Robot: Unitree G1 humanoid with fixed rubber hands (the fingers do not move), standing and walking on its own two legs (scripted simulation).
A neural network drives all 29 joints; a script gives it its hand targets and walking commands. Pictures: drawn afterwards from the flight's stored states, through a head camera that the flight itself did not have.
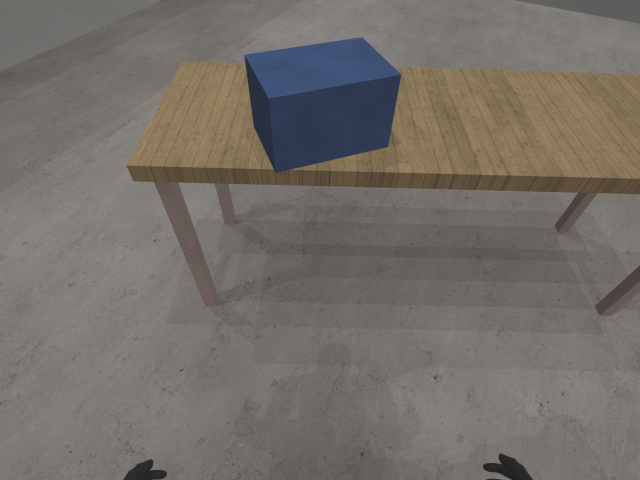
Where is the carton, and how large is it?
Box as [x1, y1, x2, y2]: [244, 37, 400, 172]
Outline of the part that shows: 362,37 244,55 254,127 275,172 387,146 400,74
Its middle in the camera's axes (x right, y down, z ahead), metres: +0.00 -0.31 +0.88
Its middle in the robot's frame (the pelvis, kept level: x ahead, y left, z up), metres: +0.86 +0.03 +0.00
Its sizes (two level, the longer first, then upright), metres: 0.283 0.190 0.181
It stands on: a table, 0.68 m high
